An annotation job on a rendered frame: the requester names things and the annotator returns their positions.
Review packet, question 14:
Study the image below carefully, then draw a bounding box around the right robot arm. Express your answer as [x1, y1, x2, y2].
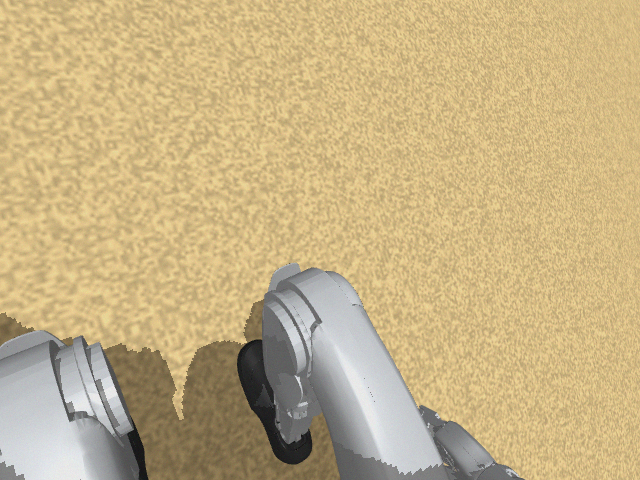
[477, 464, 525, 480]

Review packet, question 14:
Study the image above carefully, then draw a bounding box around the right robot hand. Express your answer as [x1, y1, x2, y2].
[419, 405, 497, 480]

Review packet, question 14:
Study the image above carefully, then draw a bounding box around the left robot foot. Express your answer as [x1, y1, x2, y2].
[127, 415, 149, 480]

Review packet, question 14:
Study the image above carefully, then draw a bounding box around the right robot foot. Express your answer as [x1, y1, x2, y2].
[237, 339, 312, 465]

